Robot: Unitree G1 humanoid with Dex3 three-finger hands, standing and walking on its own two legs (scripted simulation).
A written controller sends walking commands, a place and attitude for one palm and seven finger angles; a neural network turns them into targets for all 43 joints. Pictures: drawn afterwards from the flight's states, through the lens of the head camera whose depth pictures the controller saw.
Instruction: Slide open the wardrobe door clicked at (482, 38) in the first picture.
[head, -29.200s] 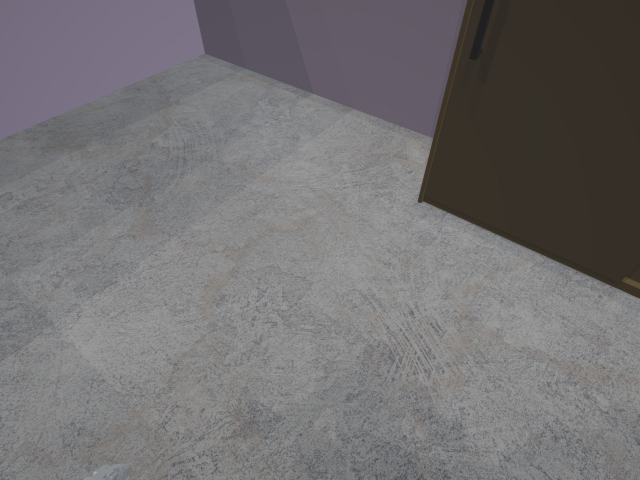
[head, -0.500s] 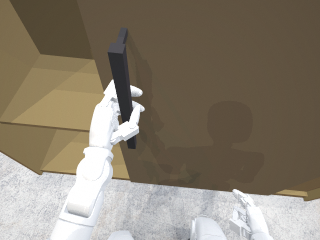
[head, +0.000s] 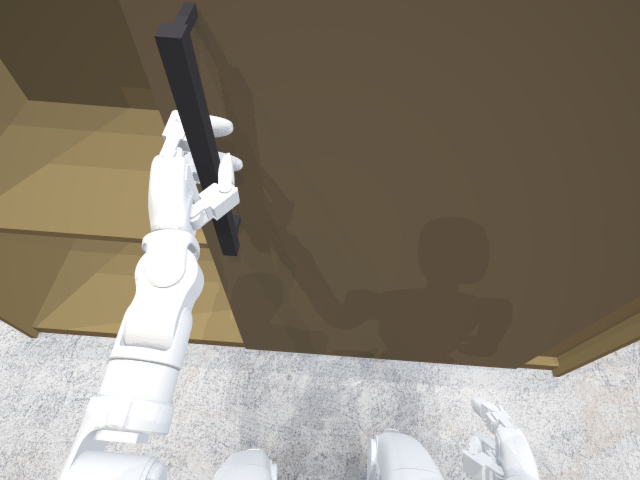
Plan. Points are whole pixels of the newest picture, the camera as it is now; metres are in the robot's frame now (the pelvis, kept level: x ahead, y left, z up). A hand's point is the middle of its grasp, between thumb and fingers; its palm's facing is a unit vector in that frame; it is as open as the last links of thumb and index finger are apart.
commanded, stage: step sideways, sliding the door along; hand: left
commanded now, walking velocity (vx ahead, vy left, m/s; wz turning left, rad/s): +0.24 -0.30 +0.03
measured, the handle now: (214, 160) +0.43 +0.19 +0.12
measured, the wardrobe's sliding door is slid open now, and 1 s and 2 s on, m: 0.66 0.66 0.66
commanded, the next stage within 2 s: stop walking and hold the door there in 0.48 s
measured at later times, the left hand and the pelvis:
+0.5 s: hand (241, 182) +0.40 +0.14 +0.13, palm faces +0.53 -0.85 -0.04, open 6.7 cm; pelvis +0.03 -0.14 -0.01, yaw +4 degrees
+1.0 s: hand (231, 184) +0.39 +0.16 +0.13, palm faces +0.63 -0.72 -0.29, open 6.6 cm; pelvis +0.06 -0.20 +0.00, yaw +2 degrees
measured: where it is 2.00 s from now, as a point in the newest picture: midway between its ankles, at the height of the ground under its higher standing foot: outside the picture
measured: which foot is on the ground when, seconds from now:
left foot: down 0.00-0.28, up 0.30-0.42, down 0.44-0.76, up 0.78-1.00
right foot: up 0.00-0.24, down 0.26-0.42, up 0.44-0.74, down 0.76-1.00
